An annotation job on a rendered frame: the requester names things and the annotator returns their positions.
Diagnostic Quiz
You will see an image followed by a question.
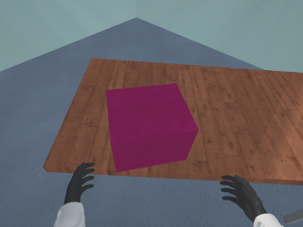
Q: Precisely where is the robot right hand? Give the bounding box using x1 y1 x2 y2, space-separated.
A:
220 175 267 222

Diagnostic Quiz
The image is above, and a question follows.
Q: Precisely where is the left robot forearm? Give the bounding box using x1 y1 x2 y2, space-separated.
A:
53 201 85 227

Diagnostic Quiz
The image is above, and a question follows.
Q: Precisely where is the robot left hand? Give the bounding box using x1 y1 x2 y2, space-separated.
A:
63 163 95 204

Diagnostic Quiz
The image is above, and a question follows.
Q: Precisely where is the carton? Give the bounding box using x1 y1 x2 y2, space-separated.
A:
106 83 199 172

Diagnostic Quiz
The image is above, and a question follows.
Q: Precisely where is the right robot forearm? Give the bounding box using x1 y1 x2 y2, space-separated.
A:
253 213 284 227

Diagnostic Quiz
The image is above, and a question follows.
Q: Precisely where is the table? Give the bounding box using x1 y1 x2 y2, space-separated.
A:
43 58 303 224

